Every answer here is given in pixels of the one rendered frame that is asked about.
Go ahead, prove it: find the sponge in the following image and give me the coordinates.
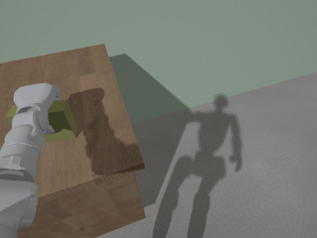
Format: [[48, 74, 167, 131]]
[[5, 99, 77, 142]]

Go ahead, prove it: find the table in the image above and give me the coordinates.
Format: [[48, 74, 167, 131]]
[[0, 44, 146, 238]]

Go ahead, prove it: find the left robot upper arm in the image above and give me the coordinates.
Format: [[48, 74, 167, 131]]
[[0, 179, 39, 238]]

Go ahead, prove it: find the robot left forearm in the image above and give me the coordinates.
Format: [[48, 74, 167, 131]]
[[0, 103, 49, 182]]

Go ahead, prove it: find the robot left hand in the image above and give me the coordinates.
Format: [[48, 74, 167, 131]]
[[13, 82, 62, 135]]

